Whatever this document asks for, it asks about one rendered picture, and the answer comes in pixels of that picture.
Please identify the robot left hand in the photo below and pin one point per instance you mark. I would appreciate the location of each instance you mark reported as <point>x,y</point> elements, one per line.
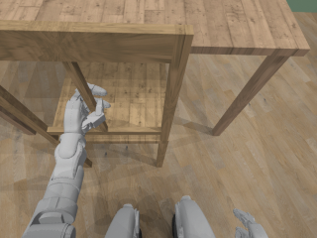
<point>76,111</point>

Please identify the table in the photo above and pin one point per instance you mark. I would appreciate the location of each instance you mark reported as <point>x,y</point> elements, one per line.
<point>220,27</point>

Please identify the robot left upper arm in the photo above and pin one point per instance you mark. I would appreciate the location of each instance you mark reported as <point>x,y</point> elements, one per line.
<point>51,230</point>

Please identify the chair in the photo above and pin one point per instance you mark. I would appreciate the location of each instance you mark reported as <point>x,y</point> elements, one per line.
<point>126,59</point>

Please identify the left robot shin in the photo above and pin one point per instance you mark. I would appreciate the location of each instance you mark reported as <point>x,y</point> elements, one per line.
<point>128,205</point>

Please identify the left robot forearm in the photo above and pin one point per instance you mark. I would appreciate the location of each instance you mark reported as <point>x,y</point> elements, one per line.
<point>59,204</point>

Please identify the robot right hand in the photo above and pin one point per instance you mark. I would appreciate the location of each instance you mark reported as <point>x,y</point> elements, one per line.
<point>255,230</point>

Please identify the right robot thigh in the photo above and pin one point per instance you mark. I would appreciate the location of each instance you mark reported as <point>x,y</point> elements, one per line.
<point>192,220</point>

